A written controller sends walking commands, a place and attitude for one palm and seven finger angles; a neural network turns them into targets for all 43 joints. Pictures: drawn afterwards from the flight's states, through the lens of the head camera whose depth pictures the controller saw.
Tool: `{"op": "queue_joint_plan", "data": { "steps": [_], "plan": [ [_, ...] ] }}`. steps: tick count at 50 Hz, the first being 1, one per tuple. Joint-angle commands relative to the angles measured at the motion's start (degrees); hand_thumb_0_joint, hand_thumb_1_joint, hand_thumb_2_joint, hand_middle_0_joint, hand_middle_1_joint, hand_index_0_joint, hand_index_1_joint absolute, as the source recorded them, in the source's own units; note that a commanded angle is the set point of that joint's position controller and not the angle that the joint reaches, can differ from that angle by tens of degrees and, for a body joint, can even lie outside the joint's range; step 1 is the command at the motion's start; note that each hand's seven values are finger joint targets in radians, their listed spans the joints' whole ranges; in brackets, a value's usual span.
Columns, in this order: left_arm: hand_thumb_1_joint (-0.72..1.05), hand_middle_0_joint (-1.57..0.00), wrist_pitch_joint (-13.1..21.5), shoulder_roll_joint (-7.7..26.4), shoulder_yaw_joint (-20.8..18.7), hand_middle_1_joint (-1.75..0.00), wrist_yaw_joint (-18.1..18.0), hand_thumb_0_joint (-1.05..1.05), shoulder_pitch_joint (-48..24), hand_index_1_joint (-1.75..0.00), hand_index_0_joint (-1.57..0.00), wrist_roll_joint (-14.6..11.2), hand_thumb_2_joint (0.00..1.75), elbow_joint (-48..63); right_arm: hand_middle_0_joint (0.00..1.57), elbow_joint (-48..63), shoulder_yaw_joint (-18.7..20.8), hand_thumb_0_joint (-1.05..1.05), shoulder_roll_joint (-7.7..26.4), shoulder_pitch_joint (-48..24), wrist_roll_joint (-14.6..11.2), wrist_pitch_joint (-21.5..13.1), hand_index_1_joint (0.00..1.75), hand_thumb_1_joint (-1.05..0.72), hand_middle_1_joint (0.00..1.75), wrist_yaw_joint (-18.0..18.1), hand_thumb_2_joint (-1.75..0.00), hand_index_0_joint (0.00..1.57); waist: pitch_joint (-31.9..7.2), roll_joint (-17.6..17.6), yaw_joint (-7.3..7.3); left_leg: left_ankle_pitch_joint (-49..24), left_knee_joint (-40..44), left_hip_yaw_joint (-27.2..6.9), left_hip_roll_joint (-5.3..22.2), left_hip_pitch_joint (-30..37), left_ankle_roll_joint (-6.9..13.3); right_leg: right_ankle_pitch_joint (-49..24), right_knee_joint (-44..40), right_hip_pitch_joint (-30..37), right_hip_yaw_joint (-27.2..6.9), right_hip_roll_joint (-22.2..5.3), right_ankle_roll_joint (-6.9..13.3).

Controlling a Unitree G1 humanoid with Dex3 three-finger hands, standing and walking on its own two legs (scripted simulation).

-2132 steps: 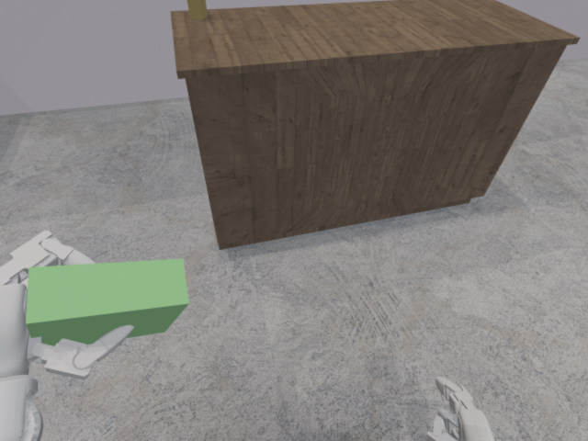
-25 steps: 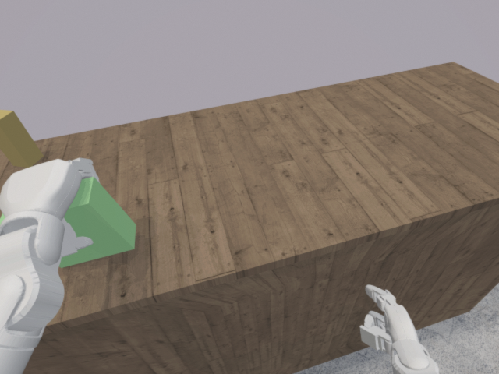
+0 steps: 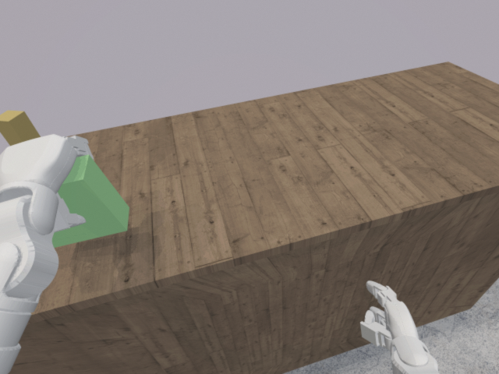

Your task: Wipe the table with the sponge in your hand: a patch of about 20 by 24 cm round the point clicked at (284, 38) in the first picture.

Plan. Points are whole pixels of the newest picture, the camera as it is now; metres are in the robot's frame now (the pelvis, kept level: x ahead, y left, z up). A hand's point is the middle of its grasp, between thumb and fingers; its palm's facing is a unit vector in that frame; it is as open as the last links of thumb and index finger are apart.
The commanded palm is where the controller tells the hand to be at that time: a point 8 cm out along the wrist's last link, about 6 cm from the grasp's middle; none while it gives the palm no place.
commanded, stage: lift the sponge slowly off the table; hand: left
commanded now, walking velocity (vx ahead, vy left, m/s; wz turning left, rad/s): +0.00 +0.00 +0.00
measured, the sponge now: (78, 212) +0.27 +0.32 +0.15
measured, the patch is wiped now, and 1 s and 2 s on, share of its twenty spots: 0.95 0.95 0.95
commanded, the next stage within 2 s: bring the sponge back beside the body in 0.74 s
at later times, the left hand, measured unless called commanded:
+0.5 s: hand (57, 165) +0.27 +0.31 +0.25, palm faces +0.22 -0.02 -0.98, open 9.2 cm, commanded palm +0.22 +0.31 +0.32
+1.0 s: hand (58, 167) +0.27 +0.30 +0.25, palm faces +0.20 -0.04 -0.98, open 9.2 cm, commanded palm +0.22 +0.31 +0.32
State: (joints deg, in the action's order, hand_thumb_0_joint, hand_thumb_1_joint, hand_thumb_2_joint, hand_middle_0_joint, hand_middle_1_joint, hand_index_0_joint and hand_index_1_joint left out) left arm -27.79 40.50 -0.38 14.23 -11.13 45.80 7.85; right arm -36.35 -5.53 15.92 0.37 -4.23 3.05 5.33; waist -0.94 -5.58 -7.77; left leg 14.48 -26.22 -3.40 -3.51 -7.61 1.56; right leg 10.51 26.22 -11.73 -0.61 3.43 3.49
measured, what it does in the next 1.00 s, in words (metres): stands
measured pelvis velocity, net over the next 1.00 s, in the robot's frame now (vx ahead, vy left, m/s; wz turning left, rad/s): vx -0.01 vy -0.01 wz -0.01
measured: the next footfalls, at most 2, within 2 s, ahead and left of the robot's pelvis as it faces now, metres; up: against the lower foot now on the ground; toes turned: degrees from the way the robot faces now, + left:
none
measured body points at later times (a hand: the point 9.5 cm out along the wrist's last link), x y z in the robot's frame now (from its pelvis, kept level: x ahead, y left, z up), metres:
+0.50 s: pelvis -0.01 +0.00 +0.00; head -0.04 -0.05 +0.44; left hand +0.25 +0.30 +0.30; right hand +0.24 -0.20 -0.07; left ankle +0.00 +0.11 -0.74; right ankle +0.04 -0.08 -0.74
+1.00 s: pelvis -0.01 -0.01 +0.00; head -0.04 -0.06 +0.44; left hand +0.25 +0.30 +0.30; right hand +0.25 -0.20 -0.07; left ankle +0.00 +0.11 -0.74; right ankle +0.04 -0.08 -0.74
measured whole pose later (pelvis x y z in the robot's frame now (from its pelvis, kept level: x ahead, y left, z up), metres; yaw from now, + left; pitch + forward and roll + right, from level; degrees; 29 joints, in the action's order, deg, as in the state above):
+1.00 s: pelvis -0.01 -0.01 +0.00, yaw +0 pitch -4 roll +1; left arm -30.2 42.8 -1.2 17.7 -17.6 44.6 7.9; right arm -34.8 -5.2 16.7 1.2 -4.7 3.6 5.9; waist -0.9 -6.0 -7.7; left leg 14.3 -27.8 -3.1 -3.3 -9.2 0.8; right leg 10.5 28.4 -13.7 -0.7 3.7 4.0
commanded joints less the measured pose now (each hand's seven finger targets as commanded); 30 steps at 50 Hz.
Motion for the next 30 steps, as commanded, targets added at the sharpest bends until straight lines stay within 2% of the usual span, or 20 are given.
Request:
{"op": "queue_joint_plan", "data": {
  "steps": [1,3,4,5,7,8,12,13,14,17,18,19,20,22,23,24,25,26,28,30],
  "plan": [
    [0.1,-1.2,0.4,17.7,-10.5,-1.6,-1.7,0.0,-21.9,-1.6,-1.2,2.4,1.3,6.6,0.2,10.3,2.3,0.0,6.0,-13.3,0.3,-3.0,0.3,-0.9,0.3,0.5,-0.9,0.2,-11.0,1.3,0.14,-8.2,3.7,-1.5,1.5,-4.0,0.7,0.4,-4.8,7.6,-5.6,-4.2,1.2],
    [0.1,-1.2,0.8,19.7,-12.2,-1.6,-1.6,0.0,-23.1,-1.6,-1.2,2.8,1.3,8.9,0.2,11.0,2.4,0.0,6.0,-14.9,-0.2,-3.7,0.3,-0.9,0.3,0.4,-0.9,0.2,-12.3,-1.9,0.1,-8.1,3.6,-2.5,1.5,-3.6,0.6,0.8,-4.6,7.8,-8.9,-3.7,2.2],
    [0.1,-1.2,1.1,19.5,-11.6,-1.6,-1.6,0.0,-24.3,-1.6,-1.2,2.7,1.3,8.8,0.2,10.8,2.3,0.0,5.9,-13.0,0.4,-3.6,0.3,-0.9,0.3,0.6,-0.9,0.2,-13.9,-0.8,-0.27,-8.4,3.4,-1.9,1.4,-4.0,0.7,0.7,-3.9,9.4,-6.2,-4.7,1.6],
    [0.1,-1.2,1.1,17.9,-10.3,-1.6,-1.4,0.0,-24.3,-1.6,-1.2,2.5,1.3,6.6,0.2,10.4,2.4,0.0,5.7,-13.1,0.1,-3.7,0.3,-0.9,0.3,0.7,-0.9,0.2,-11.5,0.0,0.47,-7.9,3.6,-1.8,1.5,-3.8,0.5,1.4,-4.6,7.3,-5.8,-4.3,1.4],
    [0.1,-1.2,1.3,17.4,-9.5,-1.6,-0.7,0.0,-24.1,-1.6,-1.2,2.0,1.3,5.4,0.2,10.3,2.5,0.0,5.9,-12.8,0.2,-3.6,0.3,-0.9,0.3,0.9,-0.9,0.2,-9.9,1.1,0.48,-6.3,3.8,-1.7,1.7,-4.3,0.6,2.5,-5.1,6.3,-5.5,-4.5,1.1],
    [0.1,-1.2,1.3,18.4,-10.5,-1.6,-0.8,0.0,-25.9,-1.6,-1.2,2.5,1.3,6.4,0.2,10.8,2.5,0.0,5.9,-14.2,-0.5,-4.3,0.3,-0.9,0.3,0.8,-0.9,0.2,-10.7,-0.1,0.85,-5.2,4.0,-2.5,1.8,-4.1,0.6,4.1,-5.4,6.1,-8.5,-3.8,1.8],
    [0.1,-1.2,1.9,19.5,-10.6,-1.6,-0.6,0.0,-27.6,-1.6,-1.2,2.7,1.3,5.7,0.2,10.2,2.7,0.0,6.1,-12.6,0.2,-4.1,0.3,-0.9,0.3,1.0,-0.9,0.2,-12.0,0.9,0.12,-5.9,3.9,-2.0,1.6,-4.5,0.5,2.9,-4.5,7.4,-6.0,-4.6,1.2],
    [0.1,-1.2,1.8,19.4,-10.7,-1.6,-0.9,0.0,-28.9,-1.6,-1.2,3.0,1.3,8.0,0.2,11.2,2.6,0.0,5.8,-14.6,-0.4,-4.8,0.3,-0.9,0.3,0.9,-0.9,0.2,-12.6,-2.3,0.31,-5.8,4.0,-2.8,1.6,-3.8,0.5,3.3,-4.5,6.9,-8.7,-3.9,2.2],
    [0.1,-1.2,1.9,19.9,-11.0,-1.6,-1.2,0.0,-29.8,-1.6,-1.2,3.0,1.3,8.1,0.2,10.7,2.6,0.0,5.9,-12.6,0.4,-4.7,0.3,-0.9,0.3,0.9,-0.9,0.2,-15.0,-1.3,-0.39,-7.2,3.7,-2.4,1.6,-4.3,0.4,1.8,-3.4,9.4,-6.5,-4.9,1.8],
    [0.1,-1.2,1.3,20.5,-12.4,-1.6,-0.8,0.0,-26.0,-1.6,-1.2,2.2,1.3,5.7,0.2,10.2,2.8,0.0,6.0,-12.7,0.3,-3.9,0.3,-0.9,0.3,0.6,-0.9,0.2,-12.6,2.0,-0.68,-7.4,3.7,-2.0,1.7,-5.2,0.2,0.9,-3.7,8.3,-6.3,-4.7,1.3],
    [0.1,-1.2,1.1,20.8,-13.2,-1.6,-0.9,0.0,-26.1,-1.6,-1.2,2.1,1.3,7.7,0.2,11.2,2.8,0.0,6.0,-14.6,-0.2,-4.4,0.3,-0.9,0.3,0.4,-0.9,0.2,-12.9,-0.1,-0.67,-7.3,3.6,-2.8,1.8,-5.0,0.2,1.6,-3.8,8.1,-9.1,-4.1,2.0],
    [0.1,-1.2,1.0,20.9,-13.0,-1.6,-1.2,0.0,-27.5,-1.6,-1.2,2.0,1.3,8.3,0.2,10.9,2.8,0.0,6.0,-13.0,0.4,-4.0,0.3,-0.9,0.3,0.4,-0.9,0.2,-14.8,0.3,-0.95,-8.3,3.2,-2.1,1.7,-5.1,0.2,0.2,-2.9,9.7,-6.9,-5.0,1.6],
    [0.1,-1.2,0.7,19.3,-11.6,-1.6,-1.1,0.0,-27.5,-1.6,-1.2,1.7,1.3,7.2,0.2,10.8,2.7,0.0,5.7,-13.2,0.0,-4.0,0.3,-0.9,0.3,0.3,-0.9,0.2,-12.6,0.8,-0.28,-8.1,3.6,-2.1,1.7,-4.9,0.1,0.4,-3.4,7.9,-6.3,-4.6,1.4],
    [0.1,-1.2,0.2,18.9,-11.5,-1.6,-0.7,0.0,-25.5,-1.6,-1.2,0.9,1.3,8.1,0.2,11.1,2.7,0.0,5.8,-13.1,0.1,-3.5,0.3,-0.9,0.3,0.4,-0.9,0.2,-11.9,1.2,-0.73,-7.7,3.7,-1.7,1.9,-4.8,0.2,0.2,-3.6,7.4,-5.6,-4.6,1.1],
    [0.1,-1.2,-0.1,19.4,-12.3,-1.6,-1.0,0.0,-26.7,-1.6,-1.2,1.1,1.3,9.7,0.2,11.7,2.6,0.0,5.7,-15.0,-0.5,-4.0,0.3,-0.9,0.3,0.3,-0.9,0.2,-12.2,-1.0,-0.41,-7.1,3.7,-2.5,2.0,-4.3,0.2,1.5,-4.0,6.7,-8.6,-3.9,1.9],
    [0.1,-1.2,-0.3,19.5,-12.0,-1.6,-1.2,0.0,-27.7,-1.6,-1.2,1.1,1.3,8.9,0.2,11.3,2.5,0.0,5.9,-12.8,0.1,-3.7,0.3,-0.9,0.3,0.4,-0.9,0.2,-13.0,0.6,-0.7,-7.5,3.7,-2.1,1.9,-4.8,0.2,1.4,-3.4,7.8,-6.0,-4.7,1.4],
    [0.1,-1.2,-0.5,17.4,-10.0,-1.6,-1.1,0.0,-28.4,-1.6,-1.2,1.1,1.3,7.2,0.2,11.1,2.4,0.0,5.6,-13.2,-0.2,-3.8,0.3,-0.9,0.3,0.5,-0.9,0.2,-11.3,2.0,0.05,-6.9,3.9,-2.0,2.1,-4.7,0.1,1.7,-3.9,6.3,-5.7,-4.5,1.2],
    [0.1,-1.2,-0.6,18.4,-11.0,-1.6,-1.0,0.0,-27.3,-1.6,-1.2,0.9,1.3,6.9,0.2,11.0,2.7,0.0,5.9,-12.7,-0.1,-3.6,0.3,-0.9,0.3,0.7,-0.9,0.2,-11.3,2.4,-0.31,-6.3,4.0,-1.8,2.1,-4.6,0.2,2.1,-4.2,6.4,-5.6,-4.4,1.0],
    [0.1,-1.2,-0.9,18.2,-10.4,-1.6,-1.0,0.0,-29.9,-1.6,-1.2,1.2,1.3,9.9,0.2,11.9,2.4,0.0,5.6,-15.0,-0.7,-4.1,0.3,-0.9,0.3,0.7,-0.9,0.2,-12.1,-0.5,0.0,-5.7,4.2,-2.3,2.1,-3.9,0.2,3.2,-4.4,5.8,-8.1,-3.9,1.7],
    [0.1,-1.2,-1.3,17.7,-9.5,-1.6,-1.2,0.0,-30.9,-1.6,-1.2,1.4,1.3,8.4,0.2,11.4,2.4,0.0,5.6,-13.3,-0.4,-3.9,0.3,-0.9,0.3,0.8,-0.9,0.2,-12.4,1.0,-0.02,-6.7,4.1,-1.9,1.9,-3.9,0.1,2.2,-4.0,6.5,-6.0,-4.4,1.2]
  ]
}}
